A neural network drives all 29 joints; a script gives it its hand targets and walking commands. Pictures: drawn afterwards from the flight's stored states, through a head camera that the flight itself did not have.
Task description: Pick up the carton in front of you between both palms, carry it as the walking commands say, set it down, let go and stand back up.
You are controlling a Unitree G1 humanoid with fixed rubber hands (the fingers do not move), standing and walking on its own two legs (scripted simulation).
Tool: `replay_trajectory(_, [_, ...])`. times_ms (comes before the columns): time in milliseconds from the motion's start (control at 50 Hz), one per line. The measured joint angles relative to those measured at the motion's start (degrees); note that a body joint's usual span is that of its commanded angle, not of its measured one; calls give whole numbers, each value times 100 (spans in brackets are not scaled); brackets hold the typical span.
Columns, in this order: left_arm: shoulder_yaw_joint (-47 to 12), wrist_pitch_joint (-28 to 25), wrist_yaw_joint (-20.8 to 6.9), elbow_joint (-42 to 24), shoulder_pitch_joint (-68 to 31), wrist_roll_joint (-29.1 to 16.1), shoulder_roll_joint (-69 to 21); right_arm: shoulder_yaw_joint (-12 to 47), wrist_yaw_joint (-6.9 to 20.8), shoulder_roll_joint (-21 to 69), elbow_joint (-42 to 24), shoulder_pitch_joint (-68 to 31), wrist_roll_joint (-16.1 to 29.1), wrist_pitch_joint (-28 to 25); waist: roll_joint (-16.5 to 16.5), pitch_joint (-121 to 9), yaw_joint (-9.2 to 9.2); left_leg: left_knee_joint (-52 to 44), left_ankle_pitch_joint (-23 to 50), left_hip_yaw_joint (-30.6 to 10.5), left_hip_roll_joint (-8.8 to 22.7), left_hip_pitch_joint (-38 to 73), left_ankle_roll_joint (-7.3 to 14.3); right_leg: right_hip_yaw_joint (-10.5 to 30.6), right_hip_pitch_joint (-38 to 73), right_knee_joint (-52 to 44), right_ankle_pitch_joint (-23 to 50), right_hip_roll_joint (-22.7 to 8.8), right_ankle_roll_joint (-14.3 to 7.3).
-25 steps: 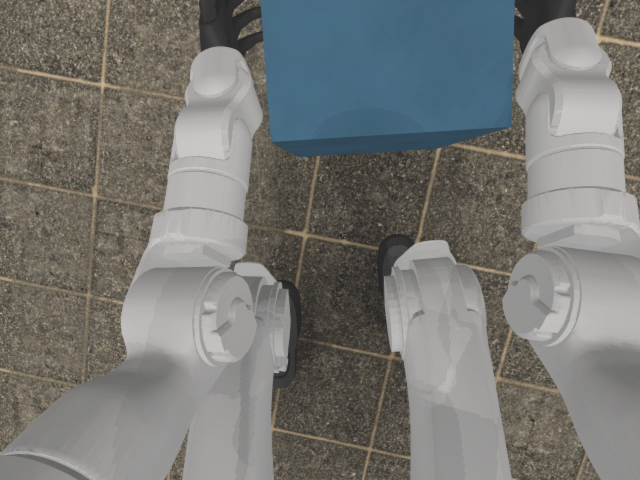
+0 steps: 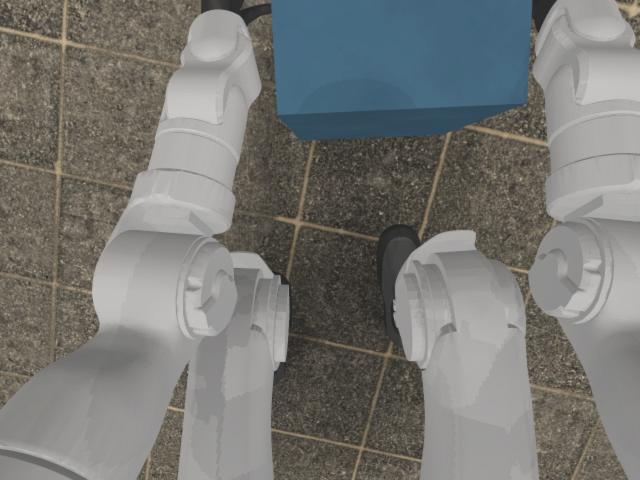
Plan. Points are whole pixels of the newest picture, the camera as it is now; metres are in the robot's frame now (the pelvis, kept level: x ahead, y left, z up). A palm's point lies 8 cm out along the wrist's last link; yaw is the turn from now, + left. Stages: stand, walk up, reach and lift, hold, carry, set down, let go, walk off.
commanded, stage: set down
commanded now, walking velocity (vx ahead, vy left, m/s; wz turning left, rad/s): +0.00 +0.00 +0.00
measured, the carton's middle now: (381, 35) +0.52 -0.12 -0.24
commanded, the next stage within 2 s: none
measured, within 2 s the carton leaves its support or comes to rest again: rests again in 0.84 s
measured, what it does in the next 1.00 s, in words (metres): stands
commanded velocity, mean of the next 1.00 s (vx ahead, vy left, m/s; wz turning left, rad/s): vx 0.00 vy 0.00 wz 0.00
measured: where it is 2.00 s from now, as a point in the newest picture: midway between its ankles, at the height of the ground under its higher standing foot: (334, 327)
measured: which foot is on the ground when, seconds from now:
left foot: down 0.00-1.00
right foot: down 0.00-1.00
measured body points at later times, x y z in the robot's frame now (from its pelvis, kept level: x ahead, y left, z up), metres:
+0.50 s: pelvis -0.02 +0.00 -0.01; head +0.35 -0.06 +0.24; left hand +0.55 +0.04 -0.18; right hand +0.52 -0.27 -0.18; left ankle +0.09 +0.11 -0.35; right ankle +0.13 -0.12 -0.35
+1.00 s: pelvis -0.01 +0.00 -0.01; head +0.37 -0.05 +0.21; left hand +0.56 +0.07 -0.21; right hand +0.50 -0.31 -0.22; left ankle +0.09 +0.11 -0.35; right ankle +0.13 -0.12 -0.35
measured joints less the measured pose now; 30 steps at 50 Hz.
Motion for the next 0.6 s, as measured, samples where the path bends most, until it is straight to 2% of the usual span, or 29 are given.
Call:
replay_trajectory(180, [-156,-40,16,53,-182,-121,95,-32,186,-153,185,-189,118,-61,-100,391,-21,101,163,-16,-72,-25,5,-16,70,46,116,-62,31])
replay_trajectory(240, [-182,-47,-19,170,-292,-39,136,-101,250,-192,301,-298,72,-85,-62,514,-9,144,180,-19,-78,25,8,-23,135,72,137,-67,34])
replay_trajectory(420, [133,-74,-375,358,-470,169,195,-305,564,-255,420,-481,-202,-78,-20,677,-22,161,195,-34,-112,105,-36,-36,199,123,136,-100,-24])
replay_trajectory(600, [356,-145,-671,408,-561,416,224,-533,720,-258,467,-546,-340,-187,-52,880,5,249,186,-64,-101,195,-54,-75,281,185,160,-91,-56])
